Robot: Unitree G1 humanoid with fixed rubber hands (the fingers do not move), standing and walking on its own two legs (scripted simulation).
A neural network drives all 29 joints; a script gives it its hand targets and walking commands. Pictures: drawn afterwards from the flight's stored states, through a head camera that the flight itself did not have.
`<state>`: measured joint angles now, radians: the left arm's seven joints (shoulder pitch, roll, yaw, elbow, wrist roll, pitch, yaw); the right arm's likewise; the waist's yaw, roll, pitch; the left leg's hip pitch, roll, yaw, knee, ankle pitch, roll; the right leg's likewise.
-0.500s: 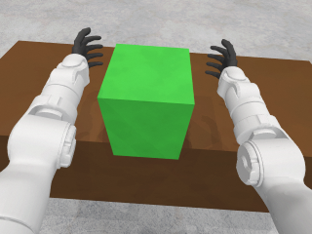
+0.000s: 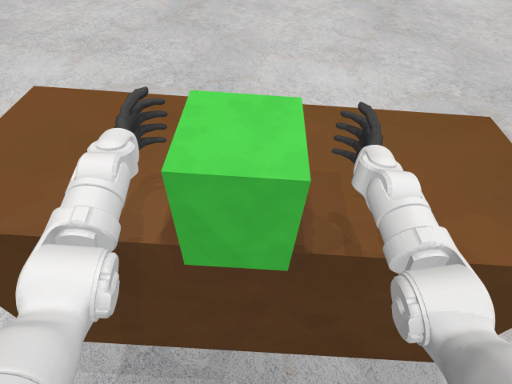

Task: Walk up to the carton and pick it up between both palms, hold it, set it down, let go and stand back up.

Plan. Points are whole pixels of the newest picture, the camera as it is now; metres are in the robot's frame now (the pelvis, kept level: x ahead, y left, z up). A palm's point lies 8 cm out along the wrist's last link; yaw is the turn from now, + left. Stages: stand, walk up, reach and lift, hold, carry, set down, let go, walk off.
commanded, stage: set down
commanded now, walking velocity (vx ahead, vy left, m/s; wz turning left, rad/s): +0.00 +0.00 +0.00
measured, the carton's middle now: (241, 184) +0.45 +0.02 +0.06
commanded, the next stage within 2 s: none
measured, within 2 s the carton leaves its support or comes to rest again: neither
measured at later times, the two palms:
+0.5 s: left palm (111, 185) +0.38 +0.22 +0.13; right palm (366, 200) +0.36 -0.17 +0.12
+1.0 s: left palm (105, 254) +0.30 +0.23 +0.06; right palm (370, 260) +0.29 -0.17 +0.06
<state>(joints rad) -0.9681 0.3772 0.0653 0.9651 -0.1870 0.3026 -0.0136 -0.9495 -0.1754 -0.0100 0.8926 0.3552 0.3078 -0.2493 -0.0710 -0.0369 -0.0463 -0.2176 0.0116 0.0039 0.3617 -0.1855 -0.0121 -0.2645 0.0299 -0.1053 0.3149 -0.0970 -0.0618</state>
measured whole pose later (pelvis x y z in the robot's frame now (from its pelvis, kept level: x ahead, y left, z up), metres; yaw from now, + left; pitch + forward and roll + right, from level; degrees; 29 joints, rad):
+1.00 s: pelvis +0.01 +0.02 +0.00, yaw -2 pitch -2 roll +0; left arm -0.08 0.24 0.06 0.11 -0.19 0.28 0.01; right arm -0.05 -0.10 -0.05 0.09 0.19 0.23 -0.12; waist 0.01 -0.02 0.02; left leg -0.12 0.00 0.04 0.36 -0.21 0.02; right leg -0.19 0.02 -0.06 0.33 -0.12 -0.04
